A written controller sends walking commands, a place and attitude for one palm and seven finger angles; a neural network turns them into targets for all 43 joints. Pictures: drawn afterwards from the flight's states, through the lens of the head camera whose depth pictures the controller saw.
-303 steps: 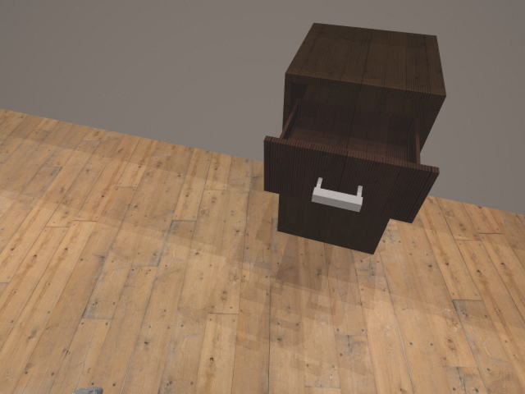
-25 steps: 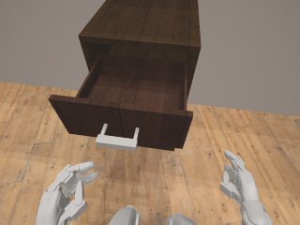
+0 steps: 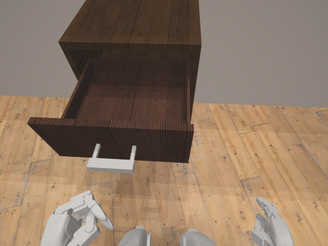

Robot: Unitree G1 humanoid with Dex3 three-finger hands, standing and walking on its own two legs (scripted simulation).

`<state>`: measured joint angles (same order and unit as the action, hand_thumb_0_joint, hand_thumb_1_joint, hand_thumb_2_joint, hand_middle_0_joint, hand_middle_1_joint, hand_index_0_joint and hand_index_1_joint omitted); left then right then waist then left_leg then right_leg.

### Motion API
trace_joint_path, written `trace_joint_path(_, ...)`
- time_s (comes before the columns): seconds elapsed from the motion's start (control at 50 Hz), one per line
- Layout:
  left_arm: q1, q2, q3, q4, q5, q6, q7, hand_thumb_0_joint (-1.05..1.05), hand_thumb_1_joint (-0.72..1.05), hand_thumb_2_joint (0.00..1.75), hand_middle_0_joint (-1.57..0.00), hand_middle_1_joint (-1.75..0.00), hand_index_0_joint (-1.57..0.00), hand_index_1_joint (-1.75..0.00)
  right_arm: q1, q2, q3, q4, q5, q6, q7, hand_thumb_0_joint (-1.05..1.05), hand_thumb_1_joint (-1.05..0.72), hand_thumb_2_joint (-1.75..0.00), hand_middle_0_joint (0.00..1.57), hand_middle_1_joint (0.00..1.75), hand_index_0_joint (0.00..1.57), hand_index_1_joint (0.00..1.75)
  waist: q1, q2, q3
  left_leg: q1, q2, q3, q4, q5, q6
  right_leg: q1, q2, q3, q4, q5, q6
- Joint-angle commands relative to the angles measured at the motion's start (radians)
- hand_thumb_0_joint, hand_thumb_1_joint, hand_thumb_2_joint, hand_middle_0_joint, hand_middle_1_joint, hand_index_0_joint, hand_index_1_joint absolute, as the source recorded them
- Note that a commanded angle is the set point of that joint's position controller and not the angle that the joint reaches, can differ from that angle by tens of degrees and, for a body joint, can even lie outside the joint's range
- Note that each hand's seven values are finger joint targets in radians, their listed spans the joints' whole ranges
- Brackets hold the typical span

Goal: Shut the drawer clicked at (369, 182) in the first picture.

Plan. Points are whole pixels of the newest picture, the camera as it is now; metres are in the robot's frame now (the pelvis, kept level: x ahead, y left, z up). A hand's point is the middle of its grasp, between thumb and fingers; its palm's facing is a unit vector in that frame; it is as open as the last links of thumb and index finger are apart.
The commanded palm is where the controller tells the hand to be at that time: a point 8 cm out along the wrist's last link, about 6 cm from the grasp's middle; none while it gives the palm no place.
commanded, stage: raise the hand and make a fist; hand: left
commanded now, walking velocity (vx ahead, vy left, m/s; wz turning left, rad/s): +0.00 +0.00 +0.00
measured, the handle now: (113, 157) +0.34 +0.15 -0.01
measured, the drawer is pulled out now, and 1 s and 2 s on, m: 0.30 0.30 0.30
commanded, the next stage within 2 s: bring the fist close to the handle in 0.88 s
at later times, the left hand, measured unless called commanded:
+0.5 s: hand (86, 235) +0.15 +0.14 +0.09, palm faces -0.01 -1.00 +0.02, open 3.2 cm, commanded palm +0.10 +0.19 +0.09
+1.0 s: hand (76, 230) +0.15 +0.16 +0.09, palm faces -0.01 -1.00 +0.02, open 3.3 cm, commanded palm +0.11 +0.21 +0.09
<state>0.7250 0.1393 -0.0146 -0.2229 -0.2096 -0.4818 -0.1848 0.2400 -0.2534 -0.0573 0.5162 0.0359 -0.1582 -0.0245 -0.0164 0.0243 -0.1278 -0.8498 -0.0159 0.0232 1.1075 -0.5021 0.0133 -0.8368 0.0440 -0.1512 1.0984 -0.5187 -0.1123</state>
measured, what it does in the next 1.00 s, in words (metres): shifts its weight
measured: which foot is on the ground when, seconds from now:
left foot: down 0.00-1.00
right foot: down 0.00-1.00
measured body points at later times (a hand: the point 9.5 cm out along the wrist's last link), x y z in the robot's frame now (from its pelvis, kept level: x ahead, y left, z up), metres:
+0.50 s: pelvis +0.00 +0.03 +0.00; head +0.04 +0.02 +0.45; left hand +0.14 +0.19 +0.09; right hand +0.21 -0.18 -0.05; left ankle +0.02 +0.11 -0.66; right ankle +0.02 -0.03 -0.66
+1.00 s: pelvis +0.01 +0.05 +0.00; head +0.05 +0.05 +0.45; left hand +0.15 +0.21 +0.09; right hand +0.21 -0.17 -0.05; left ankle +0.02 +0.12 -0.66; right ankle +0.02 -0.03 -0.66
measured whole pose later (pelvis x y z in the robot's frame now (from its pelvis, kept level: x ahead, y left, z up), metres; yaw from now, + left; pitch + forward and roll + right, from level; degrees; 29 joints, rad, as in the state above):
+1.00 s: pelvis +0.01 +0.05 +0.00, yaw -1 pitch +13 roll -2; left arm 0.86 0.13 -0.16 -0.45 -0.10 -0.37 -0.05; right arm 0.25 -0.21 0.00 0.36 0.03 -0.10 0.01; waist 0.01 0.05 -0.16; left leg -0.83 -0.03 0.05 1.12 -0.53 0.09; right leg -0.80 0.03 -0.12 1.08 -0.52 -0.07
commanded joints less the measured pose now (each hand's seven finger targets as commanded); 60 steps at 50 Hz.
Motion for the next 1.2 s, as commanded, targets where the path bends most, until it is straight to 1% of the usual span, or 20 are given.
trace_joint_path(0.0, 0.066, 0.059, 0.009, -0.25, 0.007, -0.09, 0.032, 0.0, 0.9, 0.9, -1.24, -1.43, -1.24, -1.43, -0.097, -0.063, -0.014, -0.21, 0.001, -0.065, 0.005, 0.0, -0.9, -0.9, 0.2, 0.3, 0.2, 0.3, 0.01, -0.064, -0.199, -0.027, -0.001, -0.056, -0.059, 0.169, 0.029, 0.277, -0.11, 0.329, -0.262, 0.239, 0.154)
trace_joint_path(0.16, 0.132, 0.024, -0.065, -0.288, 0.054, -0.035, 0.076, 0.0, 0.9, 0.9, -1.4, -1.6, -1.4, -1.6, -0.102, -0.055, 0.0, -0.262, 0.001, -0.021, 0.014, 0.0, -0.9, -0.9, 0.2, 0.3, 0.2, 0.3, 0.009, -0.091, -0.158, 0.018, 0.006, -0.062, -0.103, 0.168, 0.037, 0.26, -0.087, 0.292, -0.273, 0.222, 0.146)
trace_joint_path(0.2, 0.141, 0.028, -0.077, -0.314, 0.06, -0.02, 0.077, 0.0, 0.9, 0.9, -1.4, -1.6, -1.4, -1.6, -0.107, -0.055, 0.006, -0.274, 0.001, -0.014, 0.015, 0.0, -0.9, -0.9, 0.2, 0.3, 0.2, 0.3, 0.013, -0.061, -0.155, 0.037, 0.007, -0.062, -0.115, 0.173, 0.038, 0.25, -0.079, 0.273, -0.266, 0.208, 0.134)
trace_joint_path(0.3, 0.163, 0.019, -0.107, -0.344, 0.072, 0.007, 0.091, 0.0, 0.9, 0.9, -1.4, -1.6, -1.4, -1.6, -0.113, -0.052, 0.018, -0.298, 0.0, -0.005, 0.021, 0.0, -0.9, -0.9, 0.2, 0.3, 0.2, 0.3, 0.013, -0.061, -0.104, 0.056, 0.009, -0.069, -0.14, 0.153, 0.039, 0.209, -0.057, 0.231, -0.271, 0.126, 0.105)
trace_joint_path(0.32, 0.155, 0.03, -0.107, -0.354, 0.079, 0.01, 0.096, 0.0, 0.9, 0.9, -1.4, -1.6, -1.4, -1.6, -0.117, -0.055, 0.019, -0.3, 0.0, -0.004, 0.022, 0.0, -0.9, -0.9, 0.2, 0.3, 0.2, 0.3, 0.014, -0.026, -0.101, 0.071, 0.01, -0.07, -0.144, 0.16, 0.04, 0.195, -0.052, 0.222, -0.267, 0.128, 0.098)
trace_joint_path(0.36, 0.15, 0.024, -0.119, -0.375, 0.08, 0.012, 0.105, 0.0, 0.9, 0.9, -1.4, -1.6, -1.4, -1.6, -0.104, -0.053, 0.024, -0.309, -0.004, -0.006, 0.026, 0.0, -0.9, -0.9, 0.2, 0.3, 0.2, 0.3, 0.01, -0.021, -0.112, 0.079, 0.01, -0.072, -0.154, 0.143, 0.038, 0.184, -0.046, 0.199, -0.258, 0.094, 0.087)
trace_joint_path(0.4, 0.145, 0.013, -0.133, -0.385, 0.08, 0.011, 0.111, 0.0, 0.9, 0.9, -1.4, -1.6, -1.4, -1.6, -0.101, -0.056, 0.024, -0.318, -0.003, -0.01, 0.027, 0.0, -0.9, -0.9, 0.2, 0.3, 0.2, 0.3, 0.006, -0.046, -0.101, 0.078, 0.011, -0.077, -0.156, 0.126, 0.038, 0.166, -0.041, 0.192, -0.26, 0.064, 0.085)
trace_joint_path(0.42, 0.141, 0.023, -0.132, -0.399, 0.085, 0.011, 0.116, 0.0, 0.9, 0.9, -1.4, -1.6, -1.4, -1.6, -0.099, -0.059, 0.025, -0.318, -0.003, -0.012, 0.027, 0.0, -0.9, -0.9, 0.2, 0.3, 0.2, 0.3, 0.01, -0.03, -0.106, 0.088, 0.012, -0.081, -0.162, 0.128, 0.038, 0.164, -0.038, 0.185, -0.255, 0.063, 0.081)
trace_joint_path(0.48, 0.19, 0.019, -0.136, -0.411, 0.092, 0.018, 0.121, 0.0, 0.9, 0.9, -1.4, -1.6, -1.4, -1.6, -0.084, -0.058, 0.021, -0.322, -0.003, -0.012, 0.031, 0.0, -0.9, -0.9, 0.2, 0.3, 0.2, 0.3, 0.019, -0.024, -0.142, 0.116, 0.013, -0.083, -0.174, 0.167, 0.035, 0.174, -0.032, 0.155, -0.226, 0.122, 0.076)
trace_joint_path(0.54, 0.21, 0.012, -0.137, -0.39, 0.1, 0.035, 0.125, 0.0, 0.9, 0.9, -1.4, -1.6, -1.4, -1.6, -0.088, -0.058, 0.019, -0.325, -0.002, -0.003, 0.031, 0.0, -0.9, -0.9, 0.2, 0.3, 0.2, 0.3, 0.021, -0.047, -0.12, 0.106, 0.013, -0.086, -0.184, 0.173, 0.031, 0.172, -0.029, 0.14, -0.217, 0.137, 0.076)
trace_joint_path(0.56, 0.228, 0.013, -0.135, -0.396, 0.1, 0.037, 0.126, 0.0, 0.9, 0.9, -1.4, -1.6, -1.4, -1.6, -0.091, -0.058, 0.017, -0.328, -0.002, -0.002, 0.032, 0.0, -0.9, -0.9, 0.2, 0.3, 0.2, 0.3, 0.027, -0.034, -0.124, 0.106, 0.012, -0.085, -0.187, 0.171, 0.03, 0.172, -0.029, 0.136, -0.213, 0.134, 0.075)
trace_joint_path(0.72, 0.243, 0.03, -0.128, -0.434, 0.096, 0.023, 0.137, 0.0, 0.9, 0.9, -1.4, -1.6, -1.4, -1.6, -0.084, -0.059, 0.013, -0.331, -0.004, -0.004, 0.03, 0.0, -0.9, -0.9, 0.2, 0.3, 0.2, 0.3, 0.03, -0.028, -0.133, 0.106, 0.011, -0.088, -0.185, 0.191, 0.025, 0.166, -0.024, 0.127, -0.199, 0.145, 0.07)
trace_joint_path(0.86, 0.209, 0.023, -0.146, -0.427, 0.1, 0.025, 0.135, 0.0, 0.9, 0.9, -1.4, -1.6, -1.4, -1.6, -0.07, -0.066, 0.017, -0.335, -0.005, -0.003, 0.031, 0.0, -0.9, -0.9, 0.2, 0.3, 0.2, 0.3, 0.013, -0.027, -0.126, 0.104, 0.015, -0.101, -0.182, 0.166, 0.023, 0.13, -0.02, 0.115, -0.188, 0.117, 0.071)
trace_joint_path(0.92, 0.233, 0.041, -0.128, -0.431, 0.103, 0.036, 0.138, 0.0, 0.9, 0.9, -1.4, -1.6, -1.4, -1.6, -0.069, -0.064, 0.015, -0.339, -0.003, 0.003, 0.031, 0.0, -0.9, -0.9, 0.2, 0.3, 0.2, 0.3, 0.027, -0.009, -0.146, 0.118, 0.017, -0.102, -0.189, 0.193, 0.018, 0.138, -0.018, 0.108, -0.18, 0.136, 0.069)
trace_joint_path(0.98, 0.236, 0.004, -0.158, -0.422, 0.1, 0.045, 0.135, 0.0, 0.9, 0.9, -1.4, -1.6, -1.4, -1.6, -0.068, -0.062, 0.018, -0.343, -0.004, 0.003, 0.033, 0.0, -0.9, -0.9, 0.2, 0.3, 0.2, 0.3, 0.018, -0.034, -0.143, 0.115, 0.014, -0.101, -0.182, 0.215, 0.019, 0.147, -0.019, 0.105, -0.178, 0.167, 0.071)
trace_joint_path(1.04, 0.187, -0.018, -0.192, -0.391, 0.113, 0.036, 0.138, 0.0, 0.9, 0.9, -1.4, -1.6, -1.4, -1.6, -0.067, -0.068, 0.019, -0.337, -0.008, -0.001, 0.034, 0.0, -0.9, -0.9, 0.2, 0.3, 0.2, 0.3, 0.001, -0.039, -0.119, 0.096, 0.015, -0.109, -0.164, 0.198, 0.017, 0.1, -0.018, 0.103, -0.161, 0.15, 0.072)
trace_joint_path(1.08, 0.182, -0.018, -0.207, -0.388, 0.122, 0.02, 0.139, 0.0, 0.9, 0.9, -1.4, -1.6, -1.4, -1.6, -0.067, -0.068, 0.019, -0.335, -0.014, -0.005, 0.039, 0.0, -0.9, -0.9, 0.2, 0.3, 0.2, 0.3, 0.005, -0.023, -0.143, 0.087, 0.014, -0.109, -0.147, 0.2, 0.017, 0.086, -0.021, 0.104, -0.142, 0.148, 0.07)
trace_joint_path(1.12, 0.167, 0.009, -0.187, -0.37, 0.138, 0.012, 0.154, 0.0, 0.9, 0.9, -1.4, -1.6, -1.4, -1.6, -0.069, -0.066, 0.017, -0.33, -0.015, 0.001, 0.04, 0.0, -0.9, -0.9, 0.2, 0.3, 0.2, 0.3, 0.011, -0.029, -0.146, 0.077, 0.015, -0.112, -0.137, 0.21, 0.011, 0.073, -0.017, 0.108, -0.126, 0.154, 0.066)
trace_joint_path(1.14, 0.165, -0.008, -0.203, -0.37, 0.144, 0.007, 0.156, 0.0, 0.9, 0.9, -1.4, -1.6, -1.4, -1.6, -0.071, -0.067, 0.019, -0.336, -0.019, 0.002, 0.044, 0.0, -0.9, -0.9, 0.2, 0.3, 0.2, 0.3, 0.01, -0.001, -0.154, 0.077, 0.014, -0.109, -0.131, 0.198, 0.01, 0.059, -0.02, 0.107, -0.116, 0.139, 0.066)
trace_joint_path(1.18, 0.146, -0.001, -0.19, -0.359, 0.148, -0.001, 0.171, 0.0, 0.9, 0.9, -1.4, -1.6, -1.4, -1.6, -0.069, -0.063, 0.019, -0.332, -0.02, 0.007, 0.046, 0.0, -0.9, -0.9, 0.2, 0.3, 0.2, 0.3, 0.013, -0.02, -0.173, 0.063, 0.012, -0.108, -0.117, 0.191, 0.011, 0.057, -0.019, 0.114, -0.108, 0.139, 0.065)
